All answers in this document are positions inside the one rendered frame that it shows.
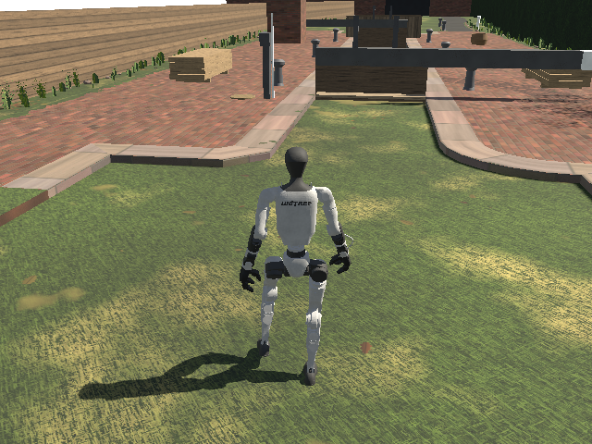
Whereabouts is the left robot upper arm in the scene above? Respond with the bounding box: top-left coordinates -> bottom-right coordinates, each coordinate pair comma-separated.
253,187 -> 278,240

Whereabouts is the robot left forearm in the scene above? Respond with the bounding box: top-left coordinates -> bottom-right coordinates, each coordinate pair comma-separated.
242,225 -> 262,270

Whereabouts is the humanoid robot head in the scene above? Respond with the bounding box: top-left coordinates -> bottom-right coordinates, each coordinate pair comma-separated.
280,146 -> 313,191

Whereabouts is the right robot upper arm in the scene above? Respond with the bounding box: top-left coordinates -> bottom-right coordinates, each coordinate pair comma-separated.
315,187 -> 341,236

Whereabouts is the left robot hand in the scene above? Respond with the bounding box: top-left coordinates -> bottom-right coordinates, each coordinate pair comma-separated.
240,267 -> 261,292

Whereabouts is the robot right forearm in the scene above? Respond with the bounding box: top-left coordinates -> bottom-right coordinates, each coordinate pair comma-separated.
331,222 -> 349,258

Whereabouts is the right robot hand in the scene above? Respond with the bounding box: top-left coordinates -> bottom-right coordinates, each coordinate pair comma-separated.
329,254 -> 351,274

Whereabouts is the robot left shin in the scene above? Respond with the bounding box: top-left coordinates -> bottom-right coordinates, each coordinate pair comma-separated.
261,286 -> 275,345

